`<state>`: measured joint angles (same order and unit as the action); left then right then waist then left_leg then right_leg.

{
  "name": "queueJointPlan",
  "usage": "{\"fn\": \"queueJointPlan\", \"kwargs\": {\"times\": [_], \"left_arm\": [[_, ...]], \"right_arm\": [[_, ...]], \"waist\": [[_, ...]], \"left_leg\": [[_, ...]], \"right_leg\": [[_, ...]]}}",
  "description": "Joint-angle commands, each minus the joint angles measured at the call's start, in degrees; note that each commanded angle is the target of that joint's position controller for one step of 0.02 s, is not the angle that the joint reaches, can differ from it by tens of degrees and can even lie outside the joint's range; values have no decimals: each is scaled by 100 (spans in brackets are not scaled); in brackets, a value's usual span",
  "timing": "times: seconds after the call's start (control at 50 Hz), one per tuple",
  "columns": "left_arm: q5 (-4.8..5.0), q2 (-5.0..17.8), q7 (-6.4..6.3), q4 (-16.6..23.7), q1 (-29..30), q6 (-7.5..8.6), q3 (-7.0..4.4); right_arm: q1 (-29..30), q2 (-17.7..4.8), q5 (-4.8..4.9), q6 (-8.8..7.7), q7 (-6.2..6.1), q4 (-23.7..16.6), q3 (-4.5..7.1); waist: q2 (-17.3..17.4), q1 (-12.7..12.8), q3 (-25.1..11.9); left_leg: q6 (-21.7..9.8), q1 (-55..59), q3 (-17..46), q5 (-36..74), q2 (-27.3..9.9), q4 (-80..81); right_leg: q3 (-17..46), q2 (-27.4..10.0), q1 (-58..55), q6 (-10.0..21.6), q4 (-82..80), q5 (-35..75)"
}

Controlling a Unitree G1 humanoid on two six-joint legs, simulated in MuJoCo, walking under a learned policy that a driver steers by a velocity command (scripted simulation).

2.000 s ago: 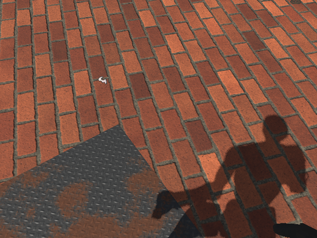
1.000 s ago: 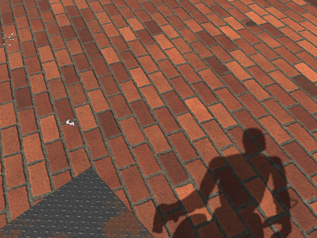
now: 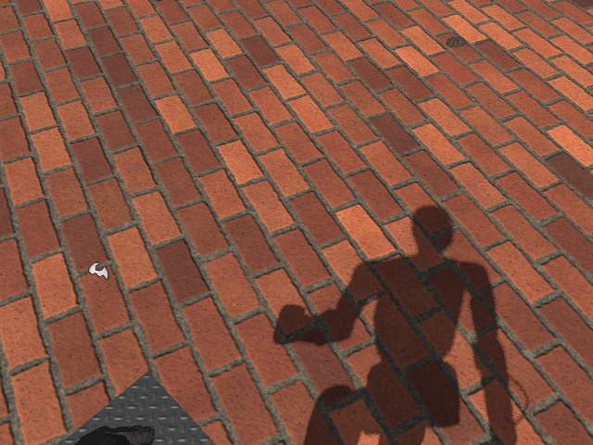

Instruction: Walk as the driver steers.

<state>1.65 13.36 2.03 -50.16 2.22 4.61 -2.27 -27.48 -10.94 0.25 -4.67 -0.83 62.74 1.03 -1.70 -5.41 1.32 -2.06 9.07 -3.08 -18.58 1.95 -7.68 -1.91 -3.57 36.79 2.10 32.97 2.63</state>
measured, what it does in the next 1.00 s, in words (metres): walks ahead, turning left: right foot, then left foot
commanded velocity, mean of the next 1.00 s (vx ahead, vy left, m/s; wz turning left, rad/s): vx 0.49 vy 0.00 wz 0.32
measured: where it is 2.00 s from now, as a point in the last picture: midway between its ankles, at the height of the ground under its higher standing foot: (141, 224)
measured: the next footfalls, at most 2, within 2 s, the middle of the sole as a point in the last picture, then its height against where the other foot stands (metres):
right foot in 0.10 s outside the picture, level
left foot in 0.64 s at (213, 416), level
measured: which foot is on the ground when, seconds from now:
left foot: down 0.00-0.12, up 0.14-0.62, down 0.64-1.00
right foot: up 0.00-0.08, down 0.10-0.66, up 0.68-1.00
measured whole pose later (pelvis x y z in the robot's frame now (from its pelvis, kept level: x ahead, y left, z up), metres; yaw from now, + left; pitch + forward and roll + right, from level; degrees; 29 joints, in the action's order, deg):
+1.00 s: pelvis +0.59 +0.07 +0.01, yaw +22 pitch +3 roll +0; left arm -0.1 16.0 0.1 -46.3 0.0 6.1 -2.9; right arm -19.7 -15.2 1.1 -3.5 -0.5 46.0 4.5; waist -2.1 -3.8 1.2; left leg -4.4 -7.2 7.3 -14.0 5.9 -19.3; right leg 5.6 -3.5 36.4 -2.3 32.4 3.0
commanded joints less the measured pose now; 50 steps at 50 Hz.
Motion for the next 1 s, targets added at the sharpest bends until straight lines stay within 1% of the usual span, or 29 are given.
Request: {"fn": "queueJointPlan", "kwargs": {"times": [0.02, 0.06, 0.08, 0.1, 0.12, 0.14, 0.16, 0.18, 0.2, 0.22, 0.26, 0.28, 0.34, 0.44, 0.54, 0.58, 0.6, 0.62, 0.64, 0.66, 0.68, 0.7, 0.72, 0.74, 0.76, 0.8, 0.86, 0.94, 1.0], "left_arm": [[18, 401, 95, 571, 803, 139, -57], [6, 722, 81, 416, 95, 148, -210], [21, 958, 41, 128, -863, 133, -349], [-27, 1221, -19, -146, -1941, 98, -455], [-158, 1688, -49, -328, -2754, 63, -565], [-135, 1257, -48, -382, -2635, 47, -416], [-64, 983, -44, -325, -1998, 79, -321], [-63, 767, -35, -199, -1428, 120, -247], [-122, 586, 2, -174, -1088, 169, -191], [-190, 435, 27, -191, -937, 211, -138], [-192, 427, 39, -307, -964, 234, -129], [-192, 499, 7, -381, -1057, 248, -143], [-236, 771, -144, -524, -1365, 268, -198], [-187, 931, -272, -589, -1700, 245, -206], [-106, 1032, -295, -754, -2156, 54, -252], [-91, 1187, -323, -666, -2005, -48, -303], [-97, 1264, -346, -601, -1907, -102, -328], [-108, 1254, -371, -530, -1793, -166, -319], [-167, 1149, -399, -401, -1836, -167, -259], [-337, 314, -281, -119, -2390, 5, 14], [-150, 629, -181, -58, -2034, 286, -17], [70, 986, -117, 100, -1455, 453, -123], [66, 954, -129, 171, -1217, 524, -103], [-59, 940, -175, 134, -1147, 513, -139], [-132, 976, -206, 127, -1230, 430, -192], [-189, 860, -214, 188, -1340, 270, -209], [-262, 690, -251, 414, -792, 178, -179], [-192, 533, -206, 691, -6, 206, -111], [-127, 686, -166, 887, 296, 243, -141]], "right_arm": [[-221, -1027, 34, 25, -42, -114, 235], [-69, -1188, 2, 95, -52, -191, 308], [42, -1165, -27, 155, -47, -243, 303], [134, -1062, -69, 160, -30, -374, 245], [-561, -279, -46, 51, 68, -466, 32], [-379, -401, 66, -149, 115, -373, 50], [276, -859, 248, -265, 130, -644, 192], [688, -969, 284, -322, 91, -774, 215], [861, -948, 218, -312, 29, -801, 268], [735, -860, 146, -233, -9, -785, 306], [457, -533, 137, -64, -26, -741, 279], [534, -508, 143, 0, -33, -786, 281], [1218, -683, 82, 64, -39, -1082, 334], [2207, -550, 85, 5, 120, -1438, 262], [2862, -576, 97, 25, 312, -1892, 219], [2725, -735, 95, 35, 391, -2026, 282], [2356, -888, 94, 50, 410, -2003, 366], [1540, -1118, 109, 62, 409, -1826, 515], [515, -1594, 124, 94, 328, -1603, 738], [215, -2269, 146, 105, 266, -1572, 881], [59, -1885, 92, 69, 266, -1680, 742], [264, -1525, 26, 33, 243, -1682, 647], [667, -1334, 35, 4, 225, -1787, 593], [1105, -1165, 26, 0, 230, -1912, 537], [1359, -1028, -31, -2, 218, -2021, 479], [1445, -1109, -6, -4, 180, -2089, 491], [1155, -1349, 63, -5, 59, -2072, 562], [859, -1389, 82, 50, -4, -2025, 586], [630, -1342, 118, 75, -5, -1923, 587]], "waist": [[657, 265, 643], [919, 718, 10], [958, 1201, -555], [815, 1628, -1255], [-639, 1308, -2308], [-839, 1354, -2497], [-753, 1219, -1404], [-260, 1010, -785], [64, 787, -428], [-6, 553, -292], [-182, 347, -188], [-206, 322, -63], [-126, 433, 175], [-30, 756, 258], [37, 931, 424], [-134, 737, 236], [-252, 508, -59], [-201, 59, -498], [192, -348, -1072], [1685, 116, -1717], [1377, -77, -2396], [1092, -176, -1675], [578, -6, -1181], [160, 250, -792], [171, 480, -624], [315, 669, -466], [312, 570, -239], [613, 264, -123], [714, 163, -83]], "left_leg": [[-669, -260, 446, 3473, -1640, -139], [-552, 44, 379, 5560, -1674, -1089], [-418, -169, 216, 6148, -1483, -2182], [-275, -1423, 191, 5095, -1300, -3671], [140, -3835, 155, 1655, -169, -6152], [36, -4509, 1089, -1258, 141, -7135], [-90, -5072, 1073, -1036, -232, -7428], [-153, -4959, 903, -474, -568, -7167], [-151, -4683, 788, -77, -795, -6762], [-151, -4255, 805, 154, -983, -6488], [-93, -3876, 779, 154, -1101, -6114], [-45, -3955, 743, 248, -1140, -5918], [99, -4628, 792, 1150, -1195, -5090], [56, -4522, 457, 2518, -909, -3355], [-166, -5013, 272, 1883, -762, -2731], [-349, -4601, -25, 1241, -516, -2679], [-459, -4016, -227, 988, -287, -2703], [-623, -2943, -371, 1116, 6, -2476], [-924, -1224, 390, 1190, -265, -2359], [-2011, 990, 3514, 476, -1781, -1945], [-2318, 1618, 5244, -10, -2236, -931], [-1915, 1248, 4348, 279, -2012, -913], [-1690, 428, 3525, 787, -1765, -936], [-1544, -526, 2920, 1418, -1550, -852], [-1481, -1189, 2566, 1871, -1399, -691], [-1540, -1833, 2272, 2365, -1263, -519], [-1429, -2199, 1834, 2525, -1016, -403], [-1052, -2441, 1631, 1711, -716, -469], [-952, -2143, 1992, 1378, -866, -697]], "right_leg": [[-73, 164, -102, 216, -368, -156], [-256, 497, -1131, 422, -284, -571], [-362, 661, -2315, 590, -349, -541], [345, 31, -4180, 892, -96, -608], [3306, -1593, -6415, 1939, -537, -2097], [4727, -1883, -6343, 1976, -1563, -2515], [3796, -1633, -5474, 1608, -1718, -2471], [2907, -1435, -4415, 1394, -1882, -1883], [2299, -1226, -3540, 1255, -2056, -1305], [1837, -1023, -2934, 1165, -2245, -1010], [1364, -899, -2345, 1204, -2506, -845], [1138, -881, -2174, 1206, -2634, -789], [715, -891, -2294, 1168, -2840, -588], [-87, -776, -2737, 868, -2894, -272], [-359, -1189, -4117, 700, -2348, 302], [-533, -1261, -4365, 562, -1704, 1840], [-659, -1230, -4367, 478, -1064, 2896], [-855, -1051, -4115, 326, 44, 3472], [-930, -801, -2962, 87, 1665, 2541], [-734, 320, -310, -316, 3916, -1857], [528, 685, 626, -248, 4780, -3520], [766, 303, 1190, -54, 4849, -3088], [716, 22, 1087, 29, 4437, -2574], [676, -179, 687, -2, 3870, -2278], [696, -325, 205, -39, 3522, -2093], [643, -347, -181, -227, 2977, -2052], [477, -175, -112, -481, 1771, -1178], [406, 198, -636, -491, 74, 256], [557, 285, -785, -422, -375, 358]]}}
